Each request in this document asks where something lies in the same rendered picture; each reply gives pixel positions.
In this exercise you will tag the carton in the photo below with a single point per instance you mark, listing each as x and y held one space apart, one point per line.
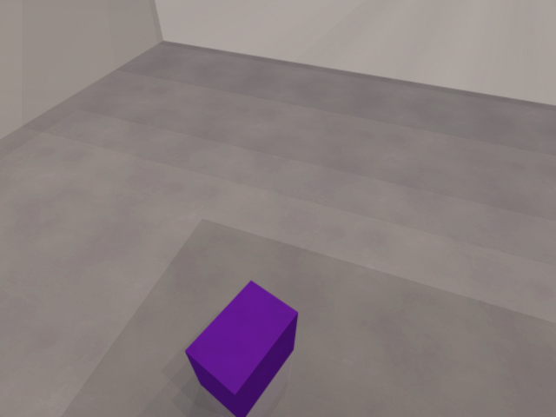
243 348

